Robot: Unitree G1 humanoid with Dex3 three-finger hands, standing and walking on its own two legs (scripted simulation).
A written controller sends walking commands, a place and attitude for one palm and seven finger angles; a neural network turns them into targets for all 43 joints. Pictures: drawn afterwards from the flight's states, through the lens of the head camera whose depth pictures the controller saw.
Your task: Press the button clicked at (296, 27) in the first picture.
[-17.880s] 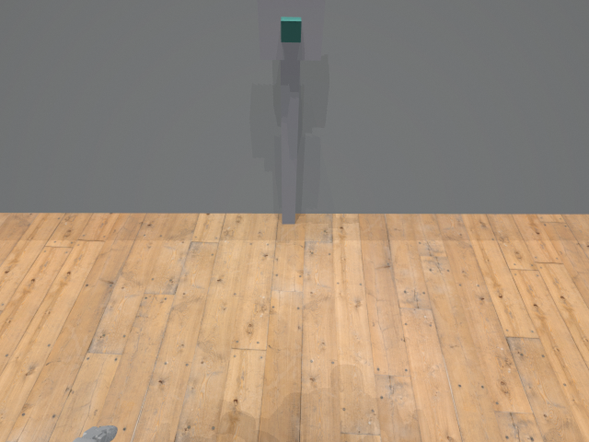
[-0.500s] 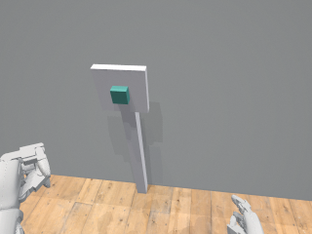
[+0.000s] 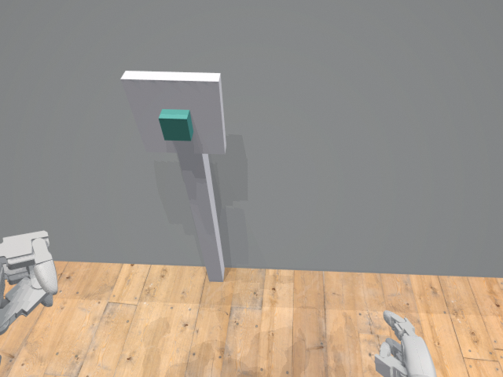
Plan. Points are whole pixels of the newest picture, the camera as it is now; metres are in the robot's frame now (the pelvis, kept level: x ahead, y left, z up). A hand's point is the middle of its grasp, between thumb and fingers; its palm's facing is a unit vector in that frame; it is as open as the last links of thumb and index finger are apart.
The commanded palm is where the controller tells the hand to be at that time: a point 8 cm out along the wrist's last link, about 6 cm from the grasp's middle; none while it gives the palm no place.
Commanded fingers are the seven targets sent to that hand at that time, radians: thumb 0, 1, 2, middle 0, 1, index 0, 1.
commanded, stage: step back with the hand held close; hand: left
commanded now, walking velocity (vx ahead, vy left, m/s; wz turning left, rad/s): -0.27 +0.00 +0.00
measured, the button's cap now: (177, 124) +0.55 +0.19 +0.09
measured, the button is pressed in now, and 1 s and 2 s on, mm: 0 0 0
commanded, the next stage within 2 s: stop stepping back and stand still in 0.92 s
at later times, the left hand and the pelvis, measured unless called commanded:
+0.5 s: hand out of the picture +0.12 +0.26 +0.17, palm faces +0.41 -0.78 -0.47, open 3.1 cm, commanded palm +0.05 +0.29 +0.18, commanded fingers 0.00 0.90 0.90 -1.30 -1.50 -1.30 -1.50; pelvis -0.07 +0.01 -0.01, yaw +3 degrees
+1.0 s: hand out of the picture +0.01 +0.25 +0.17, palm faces +0.34 -0.84 -0.42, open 3.1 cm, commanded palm -0.05 +0.29 +0.18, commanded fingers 0.00 0.90 0.90 -1.30 -1.50 -1.30 -1.50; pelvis -0.18 +0.01 +0.00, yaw -1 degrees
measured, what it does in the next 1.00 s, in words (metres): walks backwards: right foot, then left foot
